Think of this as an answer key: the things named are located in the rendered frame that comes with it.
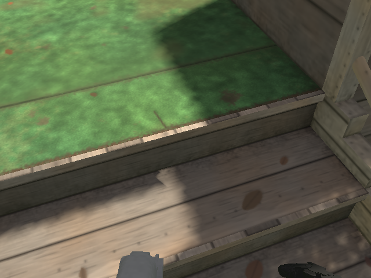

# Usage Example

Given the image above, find stairs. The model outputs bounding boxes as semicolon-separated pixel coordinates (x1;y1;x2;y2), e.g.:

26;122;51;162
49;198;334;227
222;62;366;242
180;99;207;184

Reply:
0;103;371;278

